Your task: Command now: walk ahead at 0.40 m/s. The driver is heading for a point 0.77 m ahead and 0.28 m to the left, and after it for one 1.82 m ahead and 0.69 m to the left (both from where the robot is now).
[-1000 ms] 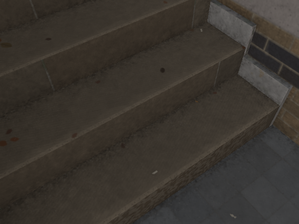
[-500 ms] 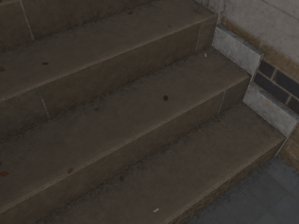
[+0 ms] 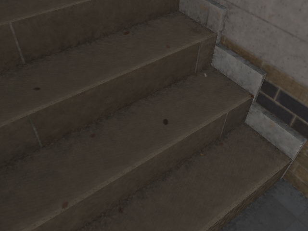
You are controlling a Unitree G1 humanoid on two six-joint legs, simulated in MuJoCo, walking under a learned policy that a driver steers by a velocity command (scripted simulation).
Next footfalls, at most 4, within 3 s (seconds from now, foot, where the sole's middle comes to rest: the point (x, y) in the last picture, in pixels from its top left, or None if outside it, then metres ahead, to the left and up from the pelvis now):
0.34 right None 0.25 -0.18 -0.77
0.80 left None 0.40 0.06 -0.60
1.34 right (135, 127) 0.83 0.08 -0.42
1.88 left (62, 165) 0.64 0.34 -0.42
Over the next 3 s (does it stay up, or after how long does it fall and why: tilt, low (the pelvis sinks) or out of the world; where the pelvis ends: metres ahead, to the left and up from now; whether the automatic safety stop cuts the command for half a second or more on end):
stays up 0.84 0.21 0.43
